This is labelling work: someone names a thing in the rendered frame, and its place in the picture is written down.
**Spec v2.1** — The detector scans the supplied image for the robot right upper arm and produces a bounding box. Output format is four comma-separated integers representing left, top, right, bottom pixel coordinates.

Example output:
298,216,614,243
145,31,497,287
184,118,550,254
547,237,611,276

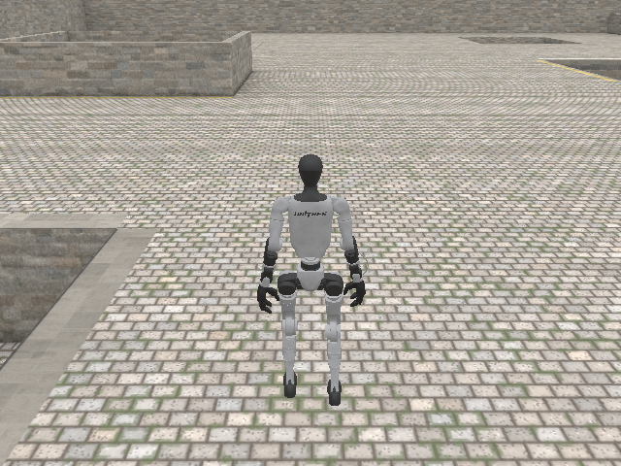
331,196,354,250

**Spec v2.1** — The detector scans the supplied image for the left robot hand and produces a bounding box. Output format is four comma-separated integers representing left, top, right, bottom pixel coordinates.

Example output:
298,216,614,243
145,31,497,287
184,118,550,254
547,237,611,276
257,284,279,314

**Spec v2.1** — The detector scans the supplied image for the left robot shin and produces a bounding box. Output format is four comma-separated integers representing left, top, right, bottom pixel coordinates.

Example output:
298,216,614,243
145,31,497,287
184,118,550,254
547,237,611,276
281,319,296,384

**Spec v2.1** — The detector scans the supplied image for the right robot forearm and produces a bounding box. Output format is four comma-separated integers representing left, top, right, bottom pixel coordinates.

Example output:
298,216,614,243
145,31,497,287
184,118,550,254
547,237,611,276
344,236,363,283

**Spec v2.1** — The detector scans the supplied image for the left robot forearm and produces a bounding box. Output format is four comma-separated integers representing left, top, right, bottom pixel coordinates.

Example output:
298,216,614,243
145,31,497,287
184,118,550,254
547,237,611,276
259,237,278,287

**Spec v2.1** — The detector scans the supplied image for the robot left upper arm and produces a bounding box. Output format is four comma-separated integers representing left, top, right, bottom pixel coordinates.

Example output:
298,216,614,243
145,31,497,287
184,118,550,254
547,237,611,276
268,196,290,251

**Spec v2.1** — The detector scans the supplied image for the robot shin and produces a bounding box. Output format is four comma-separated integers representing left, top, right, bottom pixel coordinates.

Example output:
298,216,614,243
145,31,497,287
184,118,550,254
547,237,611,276
327,324,342,392
281,319,296,384

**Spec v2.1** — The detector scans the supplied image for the right robot shin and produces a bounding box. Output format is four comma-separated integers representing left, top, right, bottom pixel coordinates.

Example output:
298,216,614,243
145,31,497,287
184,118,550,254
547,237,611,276
327,324,342,392

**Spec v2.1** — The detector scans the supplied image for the right robot hand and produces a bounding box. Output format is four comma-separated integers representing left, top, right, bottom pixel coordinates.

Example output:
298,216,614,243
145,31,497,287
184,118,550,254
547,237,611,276
343,281,366,307

